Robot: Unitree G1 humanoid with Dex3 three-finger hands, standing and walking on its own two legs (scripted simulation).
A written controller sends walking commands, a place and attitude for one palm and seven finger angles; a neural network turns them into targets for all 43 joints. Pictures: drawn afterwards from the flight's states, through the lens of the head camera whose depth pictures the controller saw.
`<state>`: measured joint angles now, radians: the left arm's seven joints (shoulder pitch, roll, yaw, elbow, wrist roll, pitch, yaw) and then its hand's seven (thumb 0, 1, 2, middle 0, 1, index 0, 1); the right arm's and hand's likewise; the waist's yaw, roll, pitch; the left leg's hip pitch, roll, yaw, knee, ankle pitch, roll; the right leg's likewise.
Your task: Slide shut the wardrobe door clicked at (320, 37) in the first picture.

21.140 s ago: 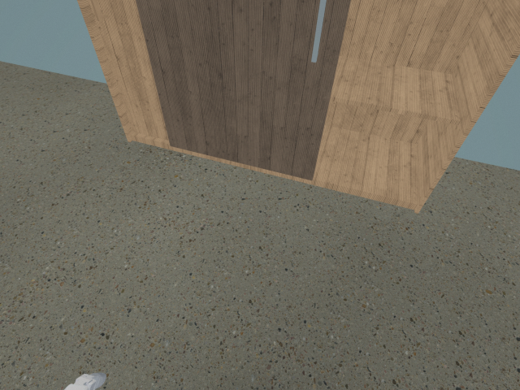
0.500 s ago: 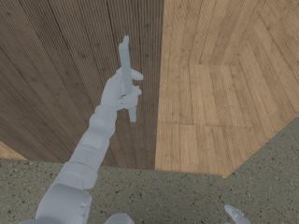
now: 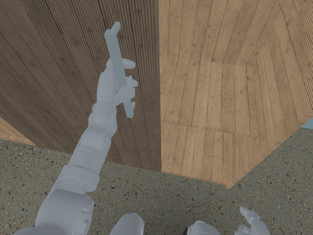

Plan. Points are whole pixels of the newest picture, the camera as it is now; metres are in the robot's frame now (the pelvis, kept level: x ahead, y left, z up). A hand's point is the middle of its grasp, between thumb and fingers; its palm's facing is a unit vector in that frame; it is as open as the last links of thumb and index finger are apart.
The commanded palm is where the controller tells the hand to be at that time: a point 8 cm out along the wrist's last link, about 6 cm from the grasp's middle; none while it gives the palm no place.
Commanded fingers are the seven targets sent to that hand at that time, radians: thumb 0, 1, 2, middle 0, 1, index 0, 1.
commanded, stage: step sideways, sliding the door along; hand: left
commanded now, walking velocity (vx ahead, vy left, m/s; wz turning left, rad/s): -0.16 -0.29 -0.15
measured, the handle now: (124, 78) +0.47 +0.14 +0.11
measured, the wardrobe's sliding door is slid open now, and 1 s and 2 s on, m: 0.41 0.06 0.00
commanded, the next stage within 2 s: stop walking and hold the door there in 1.52 s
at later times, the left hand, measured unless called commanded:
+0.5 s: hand (184, 96) +0.41 -0.02 +0.11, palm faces +0.22 -0.97 -0.11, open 5.6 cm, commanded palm +0.38 -0.03 +0.11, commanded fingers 0.00 0.90 0.90 -0.45 -1.40 -0.45 -1.40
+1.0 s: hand (280, 112) +0.38 -0.23 +0.11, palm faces +0.09 -1.00 -0.04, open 5.6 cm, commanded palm +0.35 -0.24 +0.11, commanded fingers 0.00 0.90 0.90 -0.45 -1.40 -0.45 -1.40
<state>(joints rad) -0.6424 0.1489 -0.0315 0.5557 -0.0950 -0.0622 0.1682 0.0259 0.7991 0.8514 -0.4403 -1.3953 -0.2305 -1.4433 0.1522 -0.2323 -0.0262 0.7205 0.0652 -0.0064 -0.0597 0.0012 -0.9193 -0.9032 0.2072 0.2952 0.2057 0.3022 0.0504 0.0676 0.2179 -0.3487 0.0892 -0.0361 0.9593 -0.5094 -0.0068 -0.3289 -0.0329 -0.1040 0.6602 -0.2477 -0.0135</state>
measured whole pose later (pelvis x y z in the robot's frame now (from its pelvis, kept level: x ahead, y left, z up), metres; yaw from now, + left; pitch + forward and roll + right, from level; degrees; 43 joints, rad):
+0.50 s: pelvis +0.04 -0.17 +0.02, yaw +2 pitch -2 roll +2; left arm -0.38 0.14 0.01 0.22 -0.11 -0.09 0.17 0.01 0.78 0.84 -0.45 -1.40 -0.28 -1.44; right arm 0.07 -0.22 -0.02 0.60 0.05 -0.01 -0.03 0.01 -0.91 -0.90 0.20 0.29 0.20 0.30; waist 0.08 0.06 0.27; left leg -0.32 0.08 0.05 0.75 -0.43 -0.02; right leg -0.27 -0.04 -0.07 0.61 -0.28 -0.04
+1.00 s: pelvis +0.03 -0.33 +0.01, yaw +1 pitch -1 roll +1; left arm -0.21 0.08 -0.08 0.00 -0.07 -0.12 0.19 0.01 0.80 0.83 -0.41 -1.40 -0.28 -1.41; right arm 0.08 -0.23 -0.05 0.57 0.05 -0.05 -0.02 0.01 -0.91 -0.90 0.20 0.29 0.20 0.30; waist 0.03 0.04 0.23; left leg -0.23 0.08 0.12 0.56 -0.26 -0.02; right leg -0.39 -0.01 -0.05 0.66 -0.23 -0.04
